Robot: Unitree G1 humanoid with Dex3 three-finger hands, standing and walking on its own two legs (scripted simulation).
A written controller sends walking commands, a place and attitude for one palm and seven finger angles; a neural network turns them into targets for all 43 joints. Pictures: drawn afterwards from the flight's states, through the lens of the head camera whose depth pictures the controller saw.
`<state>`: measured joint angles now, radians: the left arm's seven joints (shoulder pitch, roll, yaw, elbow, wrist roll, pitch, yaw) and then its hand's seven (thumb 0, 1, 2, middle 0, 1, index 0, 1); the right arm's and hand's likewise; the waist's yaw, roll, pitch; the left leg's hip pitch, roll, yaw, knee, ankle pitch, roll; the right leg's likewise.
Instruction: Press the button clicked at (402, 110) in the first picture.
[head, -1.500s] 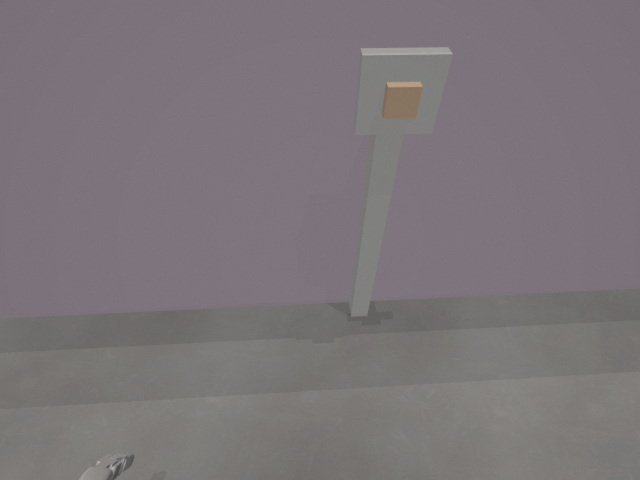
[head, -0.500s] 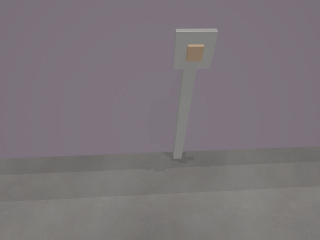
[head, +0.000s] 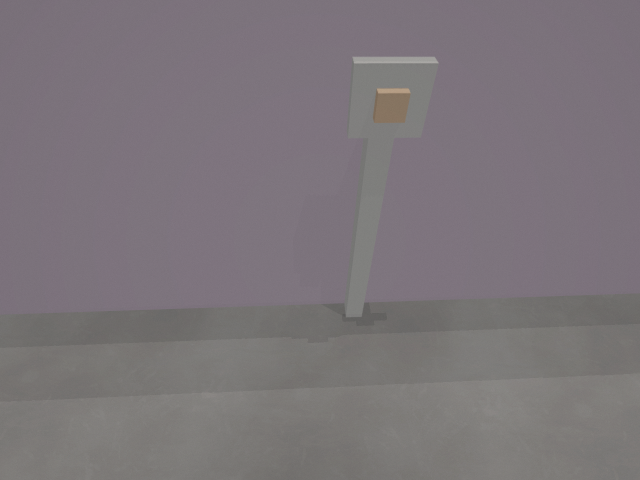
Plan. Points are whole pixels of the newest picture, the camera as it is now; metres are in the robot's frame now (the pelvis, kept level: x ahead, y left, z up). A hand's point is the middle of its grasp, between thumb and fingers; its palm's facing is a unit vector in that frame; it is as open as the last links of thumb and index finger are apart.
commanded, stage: look at it before walking up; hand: left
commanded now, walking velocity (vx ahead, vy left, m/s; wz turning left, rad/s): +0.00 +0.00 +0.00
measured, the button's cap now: (390, 105) +0.78 -0.09 +0.09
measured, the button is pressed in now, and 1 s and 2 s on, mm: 0 0 0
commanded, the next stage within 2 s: walk to a spot facing it in 0.24 s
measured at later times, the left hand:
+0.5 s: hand out of the picture +0.07 +0.24 -0.16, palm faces -0.04 -0.94 -0.32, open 7.4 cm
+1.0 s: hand out of the picture +0.04 +0.15 -0.16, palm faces -0.22 -0.94 -0.26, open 7.4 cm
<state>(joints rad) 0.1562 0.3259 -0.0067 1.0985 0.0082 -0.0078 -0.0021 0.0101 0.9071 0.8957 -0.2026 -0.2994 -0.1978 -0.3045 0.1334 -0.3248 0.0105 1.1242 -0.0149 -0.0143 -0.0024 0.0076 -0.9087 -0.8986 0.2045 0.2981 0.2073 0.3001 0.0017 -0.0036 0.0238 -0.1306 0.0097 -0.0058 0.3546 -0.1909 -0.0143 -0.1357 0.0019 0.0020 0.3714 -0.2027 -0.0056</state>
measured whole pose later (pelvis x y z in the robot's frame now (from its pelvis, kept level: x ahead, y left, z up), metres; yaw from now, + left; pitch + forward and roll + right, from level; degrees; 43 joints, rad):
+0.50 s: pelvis +0.00 +0.00 +0.00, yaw -3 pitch -2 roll +0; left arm 0.17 0.32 0.01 1.07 0.01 0.01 0.00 0.01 0.91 0.90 -0.20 -0.30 -0.20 -0.30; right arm 0.12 -0.32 0.00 1.09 -0.02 0.00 -0.02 0.01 -0.91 -0.90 0.20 0.30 0.21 0.30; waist 0.02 0.00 0.04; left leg -0.14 0.02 0.04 0.39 -0.22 -0.02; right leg -0.17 0.02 0.04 0.41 -0.21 0.00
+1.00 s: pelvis -0.03 -0.03 +0.00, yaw -18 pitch +1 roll +2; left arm 0.30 0.18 0.04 0.94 0.01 0.03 0.00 0.01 0.91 0.90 -0.20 -0.30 -0.20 -0.30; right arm 0.13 -0.24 -0.06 0.96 -0.02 0.05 -0.02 0.01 -0.91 -0.90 0.20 0.30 0.21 0.30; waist 0.04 0.02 0.08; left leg -0.49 0.05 -0.01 1.10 -0.33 -0.07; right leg -0.28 0.08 0.07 0.46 -0.18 -0.09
